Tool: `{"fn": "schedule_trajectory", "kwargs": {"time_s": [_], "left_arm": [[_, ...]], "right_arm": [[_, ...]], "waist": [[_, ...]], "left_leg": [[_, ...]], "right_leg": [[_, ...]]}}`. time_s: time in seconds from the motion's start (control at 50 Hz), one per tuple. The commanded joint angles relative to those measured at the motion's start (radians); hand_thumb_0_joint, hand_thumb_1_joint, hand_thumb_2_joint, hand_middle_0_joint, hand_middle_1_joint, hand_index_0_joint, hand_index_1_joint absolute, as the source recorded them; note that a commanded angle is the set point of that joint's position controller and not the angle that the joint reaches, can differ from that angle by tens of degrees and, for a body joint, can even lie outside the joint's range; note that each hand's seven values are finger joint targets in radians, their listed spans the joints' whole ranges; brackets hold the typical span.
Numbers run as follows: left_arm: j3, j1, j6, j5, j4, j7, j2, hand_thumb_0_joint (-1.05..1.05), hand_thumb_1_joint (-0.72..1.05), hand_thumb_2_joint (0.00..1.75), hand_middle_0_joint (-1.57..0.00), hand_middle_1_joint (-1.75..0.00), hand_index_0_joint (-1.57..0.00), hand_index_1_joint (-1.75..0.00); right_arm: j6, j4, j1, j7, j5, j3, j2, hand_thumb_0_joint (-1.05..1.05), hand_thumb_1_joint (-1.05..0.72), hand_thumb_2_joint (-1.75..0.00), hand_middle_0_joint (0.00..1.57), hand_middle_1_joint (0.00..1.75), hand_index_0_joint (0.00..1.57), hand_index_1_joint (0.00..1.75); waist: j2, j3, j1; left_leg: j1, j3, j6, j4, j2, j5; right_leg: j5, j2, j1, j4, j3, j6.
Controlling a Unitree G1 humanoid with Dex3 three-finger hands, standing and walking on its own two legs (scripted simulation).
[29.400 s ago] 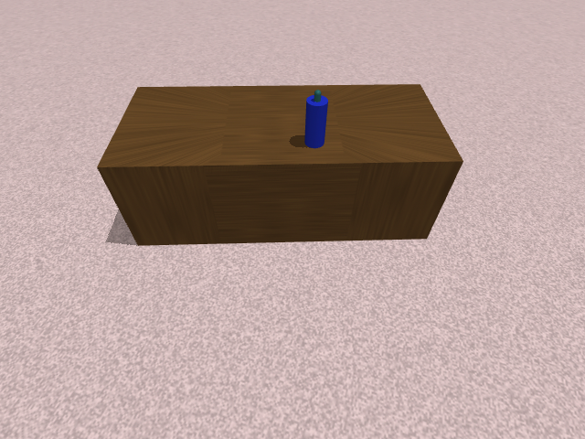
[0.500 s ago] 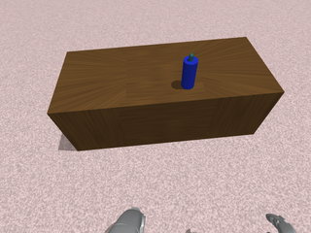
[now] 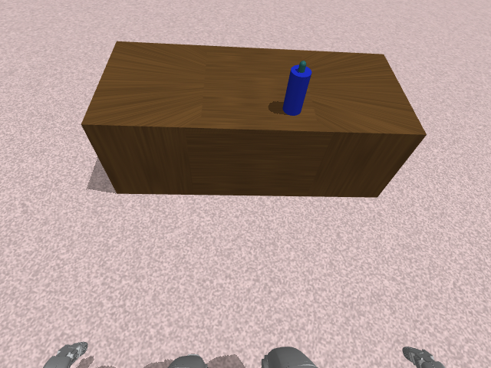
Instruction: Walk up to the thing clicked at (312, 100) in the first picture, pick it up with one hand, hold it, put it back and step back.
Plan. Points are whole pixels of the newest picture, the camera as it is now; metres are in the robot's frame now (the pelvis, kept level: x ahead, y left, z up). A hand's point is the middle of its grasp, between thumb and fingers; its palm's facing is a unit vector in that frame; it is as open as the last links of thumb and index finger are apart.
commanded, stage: step back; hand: right
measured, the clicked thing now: (297, 87) +1.04 -0.18 -0.21
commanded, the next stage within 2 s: stand in 1.12 s
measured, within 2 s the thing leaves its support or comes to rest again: neither
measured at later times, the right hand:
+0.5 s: hand out of the picture -0.01 -0.27 -0.17, palm faces -0.09 +0.94 -0.32, open 7.4 cm
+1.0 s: hand out of the picture +0.04 -0.29 -0.16, palm faces -0.09 +0.94 -0.34, open 7.4 cm
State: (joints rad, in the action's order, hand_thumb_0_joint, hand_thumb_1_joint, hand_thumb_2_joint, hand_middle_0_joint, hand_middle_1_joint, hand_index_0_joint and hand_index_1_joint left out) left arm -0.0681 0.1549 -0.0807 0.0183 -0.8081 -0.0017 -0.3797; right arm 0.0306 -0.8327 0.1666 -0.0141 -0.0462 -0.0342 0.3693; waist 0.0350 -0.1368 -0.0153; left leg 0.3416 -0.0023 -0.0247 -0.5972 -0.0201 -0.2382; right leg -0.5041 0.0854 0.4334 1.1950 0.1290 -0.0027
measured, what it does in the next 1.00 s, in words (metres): steps on the spot: right foot, then left foot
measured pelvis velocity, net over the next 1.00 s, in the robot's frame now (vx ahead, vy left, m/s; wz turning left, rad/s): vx -0.04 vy -0.02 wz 0.05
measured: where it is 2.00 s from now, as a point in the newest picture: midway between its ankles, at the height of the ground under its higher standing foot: outside the picture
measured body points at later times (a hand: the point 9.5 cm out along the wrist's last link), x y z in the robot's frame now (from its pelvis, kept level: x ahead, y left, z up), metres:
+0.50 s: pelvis -0.08 -0.02 -0.01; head -0.05 -0.03 +0.44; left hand -0.04 +0.32 -0.11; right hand -0.01 -0.32 -0.14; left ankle -0.08 +0.11 -0.73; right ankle -0.10 -0.15 -0.73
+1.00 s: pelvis -0.04 -0.02 +0.00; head -0.01 -0.05 +0.45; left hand +0.02 +0.29 -0.11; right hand +0.04 -0.33 -0.14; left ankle -0.05 +0.13 -0.71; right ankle -0.02 -0.14 -0.73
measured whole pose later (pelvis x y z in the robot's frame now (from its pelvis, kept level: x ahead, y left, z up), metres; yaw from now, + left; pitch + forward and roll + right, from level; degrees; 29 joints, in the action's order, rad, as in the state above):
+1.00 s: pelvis -0.04 -0.02 +0.00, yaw +3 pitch -2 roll +1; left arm -0.04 0.16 0.05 0.03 -0.98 0.00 -0.34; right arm 0.02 -0.99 0.20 0.01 -0.02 -0.05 0.40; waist -0.05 -0.08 -0.03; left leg 0.33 0.07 0.00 -0.79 -0.01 -0.47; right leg -0.30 -0.04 0.27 0.60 -0.06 0.01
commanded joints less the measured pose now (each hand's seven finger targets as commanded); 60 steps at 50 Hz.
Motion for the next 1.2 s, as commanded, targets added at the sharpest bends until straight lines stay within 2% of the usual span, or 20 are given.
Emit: {"fn": "schedule_trajectory", "kwargs": {"time_s": [0.0,0.08,0.12,0.14,0.16,0.22,0.32,0.42,0.46,0.48,0.5,0.58,0.72,0.76,0.8,0.86,1.0,1.06,1.1,1.18], "left_arm": [[-0.038,0.041,0.068,0.005,0.046,-0.011,-0.17,0.0,0.9,0.9,-0.2,-0.3,-0.2,-0.3],[-0.048,0.171,0.111,0.011,-0.07,-0.02,-0.169,0.0,0.9,0.9,-0.2,-0.3,-0.2,-0.3],[-0.079,0.173,0.124,0.04,-0.072,-0.027,-0.295,0.0,0.9,0.9,-0.2,-0.3,-0.2,-0.3],[-0.091,0.083,0.12,0.038,-0.033,-0.029,-0.37,0.0,0.9,0.9,-0.2,-0.3,-0.2,-0.3],[-0.09,-0.014,0.121,0.037,-0.015,-0.031,-0.382,0.0,0.9,0.9,-0.2,-0.3,-0.2,-0.3],[-0.058,-0.039,0.133,0.021,-0.038,-0.033,-0.247,0.0,0.9,0.9,-0.2,-0.3,-0.2,-0.3],[-0.071,0.11,0.134,0.027,-0.069,-0.026,-0.278,0.0,0.9,0.9,-0.2,-0.3,-0.2,-0.3],[-0.056,0.057,0.116,0.012,-0.046,-0.015,-0.276,0.0,0.9,0.9,-0.2,-0.3,-0.2,-0.3],[-0.023,0.065,0.116,0.005,-0.029,-0.014,-0.18,0.0,0.9,0.9,-0.2,-0.3,-0.2,-0.3],[-0.023,-0.002,0.113,-0.004,-0.019,-0.017,-0.169,0.0,0.9,0.9,-0.2,-0.3,-0.2,-0.3],[-0.043,-0.041,0.113,0.01,-0.022,-0.025,-0.248,0.0,0.9,0.9,-0.2,-0.3,-0.2,-0.3],[-0.036,0.051,0.123,0.001,-0.069,0.003,-0.221,0.0,0.9,0.9,-0.2,-0.3,-0.2,-0.3],[-0.052,0.146,0.15,0.006,-0.148,-0.019,-0.193,0.0,0.9,0.9,-0.2,-0.3,-0.2,-0.3],[-0.069,0.112,0.158,0.023,-0.12,-0.032,-0.311,0.0,0.9,0.9,-0.2,-0.3,-0.2,-0.3],[-0.067,-0.039,0.152,0.023,-0.08,-0.026,-0.317,0.0,0.9,0.9,-0.2,-0.3,-0.2,-0.3],[-0.051,-0.033,0.158,0.013,-0.092,-0.027,-0.26,0.0,0.9,0.9,-0.2,-0.3,-0.2,-0.3],[-0.044,-0.053,0.139,-0.002,-0.108,-0.025,-0.254,0.0,0.9,0.9,-0.2,-0.3,-0.2,-0.3],[-0.017,-0.063,0.123,-0.018,-0.083,-0.025,-0.182,0.0,0.9,0.9,-0.2,-0.3,-0.2,-0.3],[0.0,-0.043,0.102,-0.037,-0.128,-0.026,-0.146,0.0,0.9,0.9,-0.2,-0.3,-0.2,-0.3],[0.006,-0.035,0.117,-0.019,-0.187,-0.009,-0.18,0.0,0.9,0.9,-0.2,-0.3,-0.2,-0.3]], "right_arm": [[-0.023,0.067,0.004,-0.01,0.006,-0.081,0.243,0.0,-0.9,-0.9,0.2,0.3,0.2,0.3],[0.013,0.048,-0.023,0.01,0.004,-0.083,0.264,0.0,-0.9,-0.9,0.2,0.3,0.2,0.3],[0.008,0.08,-0.025,0.013,0.018,-0.046,0.151,0.0,-0.9,-0.9,0.2,0.3,0.2,0.3],[0.007,0.092,-0.107,0.002,0.016,-0.06,0.183,0.0,-0.9,-0.9,0.2,0.3,0.2,0.3],[0.006,0.062,-0.104,0.0,0.018,-0.083,0.237,0.0,-0.9,-0.9,0.2,0.3,0.2,0.3],[-0.009,0.002,-0.045,0.009,0.037,-0.06,0.192,0.0,-0.9,-0.9,0.2,0.3,0.2,0.3],[-0.026,0.008,-0.094,0.02,0.014,-0.055,0.187,0.0,-0.9,-0.9,0.2,0.3,0.2,0.3],[-0.056,-0.054,0.023,0.029,0.012,-0.075,0.183,0.0,-0.9,-0.9,0.2,0.3,0.2,0.3],[-0.068,-0.085,0.123,0.021,0.004,-0.107,0.255,0.0,-0.9,-0.9,0.2,0.3,0.2,0.3],[-0.068,-0.078,0.14,0.022,0.006,-0.122,0.342,0.0,-0.9,-0.9,0.2,0.3,0.2,0.3],[-0.064,-0.076,0.143,0.026,0.009,-0.131,0.367,0.0,-0.9,-0.9,0.2,0.3,0.2,0.3],[-0.069,-0.043,0.016,0.024,0.009,-0.093,0.252,0.0,-0.9,-0.9,0.2,0.3,0.2,0.3],[-0.042,-0.028,-0.036,0.023,0.031,-0.049,0.156,0.0,-0.9,-0.9,0.2,0.3,0.2,0.3],[-0.035,-0.022,0.013,0.009,0.037,-0.027,0.095,0.0,-0.9,-0.9,0.2,0.3,0.2,0.3],[-0.024,-0.082,0.06,0.001,0.027,-0.067,0.209,0.0,-0.9,-0.9,0.2,0.3,0.2,0.3],[-0.03,-0.109,0.065,0.007,0.033,-0.057,0.193,0.0,-0.9,-0.9,0.2,0.3,0.2,0.3],[-0.043,-0.135,0.062,0.008,0.02,-0.052,0.156,0.0,-0.9,-0.9,0.2,0.3,0.2,0.3],[-0.055,-0.152,0.075,-0.004,0.009,-0.079,0.237,0.0,-0.9,-0.9,0.2,0.3,0.2,0.3],[-0.073,-0.129,-0.048,0.001,0.018,-0.062,0.295,0.0,-0.9,-0.9,0.2,0.3,0.2,0.3],[-0.078,-0.148,-0.095,0.006,0.038,-0.038,0.206,0.0,-0.9,-0.9,0.2,0.3,0.2,0.3]], "waist": [[-0.243,0.193,0.037],[-0.196,0.232,-0.009],[0.119,0.164,-0.019],[0.113,0.103,-0.056],[0.135,0.029,-0.031],[0.062,0.012,0.029],[0.181,0.046,-0.062],[0.154,0.121,0.002],[-0.094,0.211,0.043],[-0.23,0.165,0.065],[-0.158,0.109,0.081],[-0.157,0.019,0.007],[-0.106,0.136,-0.062],[0.114,0.151,-0.046],[0.058,0.075,-0.004],[0.069,0.095,0.001],[0.158,0.166,0.013],[-0.055,0.23,0.019],[-0.119,0.194,-0.016],[-0.107,0.203,-0.013]], "left_leg": [[-0.263,0.19,-0.209,0.157,-0.205,0.049],[-0.135,0.101,-0.14,-0.001,-0.145,-0.051],[0.246,0.065,-0.022,-0.224,0.017,-0.269],[0.187,0.171,0.02,-0.286,0.013,-0.325],[0.083,0.208,0.025,-0.379,-0.016,-0.291],[0.149,0.158,0.027,-0.367,0.062,-0.146],[0.17,0.076,0.037,-0.191,0.032,-0.221],[-0.119,-0.038,0.005,0.145,0.066,-0.12],[-0.392,0.28,-0.077,0.256,-0.102,-0.128],[-0.361,0.562,-0.19,0.327,-0.291,-0.292],[-0.23,0.613,-0.263,0.348,-0.342,-0.373],[-0.116,0.318,-0.168,0.329,-0.182,-0.269],[0.085,0.12,-0.067,0.003,-0.08,-0.005],[0.188,0.115,0.012,-0.24,0.083,-0.317],[0.064,0.143,0.018,-0.349,-0.001,-0.34],[0.09,0.142,0.014,-0.306,0.008,-0.262],[-0.087,-0.034,0.022,0.061,0.018,-0.104],[-0.231,0.191,-0.047,0.165,-0.145,0.345],[-0.081,0.372,-0.166,0.233,-0.281,0.217],[-0.143,0.15,-0.018,0.169,-0.13,0.289]], "right_leg": [[-0.002,-0.078,0.004,-0.391,-0.064,-0.025],[0.17,-0.045,-0.28,-0.881,-0.161,0.012],[0.063,-0.28,-0.366,-0.884,0.314,0.091],[-0.064,-0.466,-0.095,-0.923,0.463,0.231],[-0.111,-0.5,0.077,-0.945,0.498,0.266],[0.415,-0.285,-0.139,-0.794,0.093,0.149],[0.322,-0.308,-0.295,-0.794,0.117,0.156],[0.366,-0.305,-0.222,-0.673,0.046,0.145],[0.347,-0.17,-0.005,-0.337,-0.08,0.064],[-0.06,-0.065,0.181,-0.236,-0.189,0.032],[-0.132,-0.12,0.141,-0.191,-0.074,0.037],[0.036,-0.14,0.076,-0.303,-0.109,0.033],[0.315,-0.083,-0.414,-0.775,-0.15,0.014],[0.147,-0.432,-0.362,-0.947,0.363,0.134],[0.022,-0.5,-0.126,-0.936,0.386,0.26],[0.305,-0.373,-0.221,-0.856,0.15,0.18],[0.728,-0.324,-0.244,-0.67,-0.028,0.141],[0.547,-0.197,-0.138,-0.469,-0.116,0.032],[0.088,-0.126,-0.208,-0.523,-0.112,0.013],[0.467,-0.193,-0.321,-0.717,-0.066,0.025]]}}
